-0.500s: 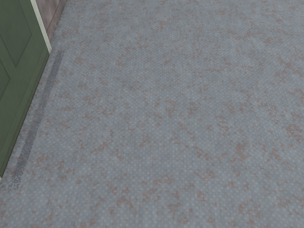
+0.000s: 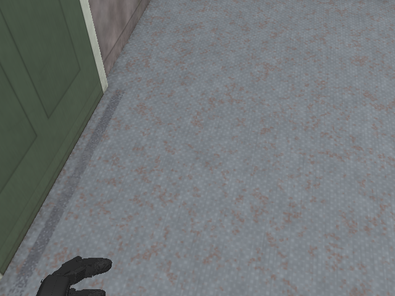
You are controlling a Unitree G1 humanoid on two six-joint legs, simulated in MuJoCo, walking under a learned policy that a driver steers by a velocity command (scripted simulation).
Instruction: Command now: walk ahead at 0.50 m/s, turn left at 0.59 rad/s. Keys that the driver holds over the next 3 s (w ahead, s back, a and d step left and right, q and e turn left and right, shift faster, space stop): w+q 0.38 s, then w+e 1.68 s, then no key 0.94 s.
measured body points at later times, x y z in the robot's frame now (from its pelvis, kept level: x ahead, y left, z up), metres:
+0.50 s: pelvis +0.26 +0.03 +0.00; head +0.29 +0.05 +0.45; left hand +0.17 +0.29 -0.13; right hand +0.54 -0.13 -0.07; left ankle +0.33 +0.14 -0.72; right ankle +0.13 -0.12 -0.70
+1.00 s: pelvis +0.54 +0.05 +0.00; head +0.58 +0.05 +0.45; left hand +0.75 +0.29 -0.09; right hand +0.53 -0.21 -0.13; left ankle +0.34 +0.14 -0.71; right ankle +0.67 -0.02 -0.72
